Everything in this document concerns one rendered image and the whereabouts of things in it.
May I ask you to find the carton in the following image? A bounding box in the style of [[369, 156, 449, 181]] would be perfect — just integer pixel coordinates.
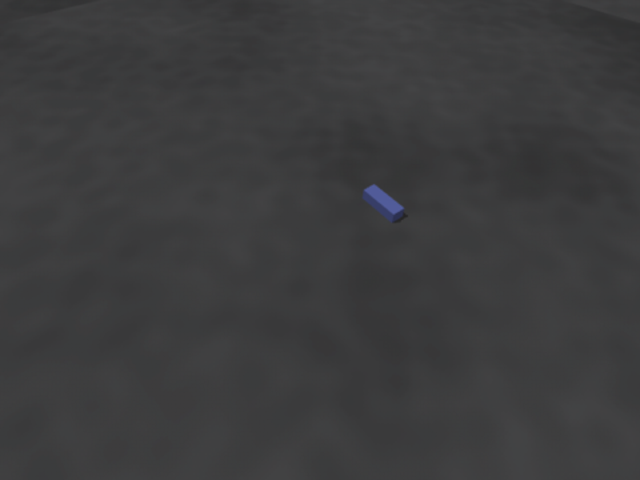
[[363, 184, 404, 223]]

